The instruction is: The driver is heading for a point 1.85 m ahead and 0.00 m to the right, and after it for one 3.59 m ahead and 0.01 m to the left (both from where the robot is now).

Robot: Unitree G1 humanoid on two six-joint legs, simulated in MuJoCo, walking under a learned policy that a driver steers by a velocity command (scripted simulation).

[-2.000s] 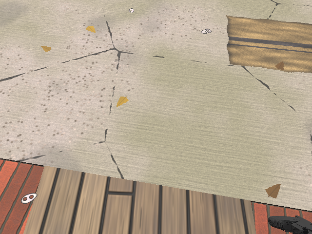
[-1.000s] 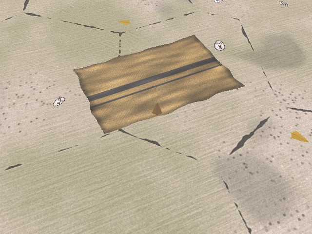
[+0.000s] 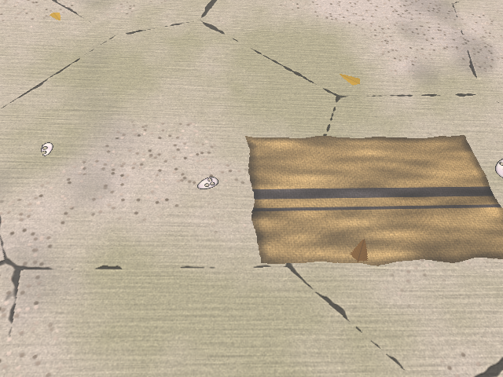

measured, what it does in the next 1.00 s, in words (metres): walks ahead: right foot, then left foot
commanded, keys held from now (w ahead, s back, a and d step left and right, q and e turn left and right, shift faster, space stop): w+q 0.28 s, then w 0.34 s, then w+e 0.38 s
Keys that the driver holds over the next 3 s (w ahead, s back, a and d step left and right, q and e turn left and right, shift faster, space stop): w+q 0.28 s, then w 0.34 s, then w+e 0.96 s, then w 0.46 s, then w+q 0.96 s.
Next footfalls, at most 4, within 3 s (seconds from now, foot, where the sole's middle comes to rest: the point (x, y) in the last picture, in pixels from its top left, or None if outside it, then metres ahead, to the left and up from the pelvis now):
0.22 right None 0.20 -0.15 -0.79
0.68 left None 0.44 0.18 -0.79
1.20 right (237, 283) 0.77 -0.01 -0.79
1.68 left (190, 199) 1.09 0.15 -0.79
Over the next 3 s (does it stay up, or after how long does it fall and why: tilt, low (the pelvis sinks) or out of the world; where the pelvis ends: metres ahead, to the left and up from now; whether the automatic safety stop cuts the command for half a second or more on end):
stays up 1.57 -0.04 -0.01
